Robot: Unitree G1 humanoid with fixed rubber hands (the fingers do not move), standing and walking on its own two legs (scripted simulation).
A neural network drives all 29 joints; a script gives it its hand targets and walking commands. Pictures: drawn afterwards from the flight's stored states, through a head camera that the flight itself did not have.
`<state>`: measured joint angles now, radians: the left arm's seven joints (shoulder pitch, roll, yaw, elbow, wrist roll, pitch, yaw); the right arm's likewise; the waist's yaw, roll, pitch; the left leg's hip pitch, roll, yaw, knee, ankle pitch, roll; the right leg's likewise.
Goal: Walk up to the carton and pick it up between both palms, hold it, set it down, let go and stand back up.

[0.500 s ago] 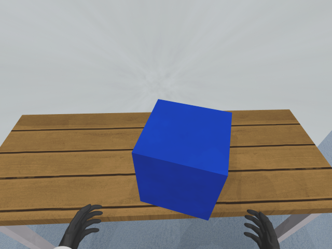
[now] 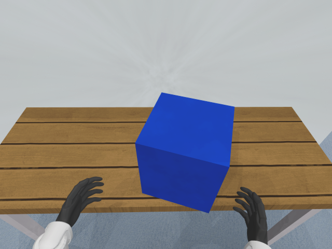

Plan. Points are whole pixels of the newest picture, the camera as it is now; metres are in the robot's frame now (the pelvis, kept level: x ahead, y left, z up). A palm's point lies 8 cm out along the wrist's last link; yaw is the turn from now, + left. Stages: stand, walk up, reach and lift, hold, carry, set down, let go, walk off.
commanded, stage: reach and lift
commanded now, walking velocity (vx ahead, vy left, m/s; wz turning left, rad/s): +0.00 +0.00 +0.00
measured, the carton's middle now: (185, 152) +0.38 +0.00 -0.01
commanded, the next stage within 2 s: none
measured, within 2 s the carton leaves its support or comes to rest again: neither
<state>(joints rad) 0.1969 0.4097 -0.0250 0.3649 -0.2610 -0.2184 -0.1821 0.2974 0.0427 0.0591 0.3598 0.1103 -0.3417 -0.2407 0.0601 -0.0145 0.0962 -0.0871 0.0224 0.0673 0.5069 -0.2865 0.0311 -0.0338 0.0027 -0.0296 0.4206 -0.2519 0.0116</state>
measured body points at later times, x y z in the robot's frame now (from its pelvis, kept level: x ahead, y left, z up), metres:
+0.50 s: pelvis +0.01 +0.00 +0.00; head +0.01 +0.01 +0.45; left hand +0.27 +0.25 +0.04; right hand +0.25 -0.17 +0.03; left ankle +0.00 +0.09 -0.74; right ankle -0.01 -0.13 -0.74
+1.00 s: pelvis +0.01 +0.00 +0.01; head +0.01 +0.02 +0.46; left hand +0.37 +0.24 +0.10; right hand +0.31 -0.18 +0.08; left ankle +0.00 +0.09 -0.74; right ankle +0.00 -0.13 -0.74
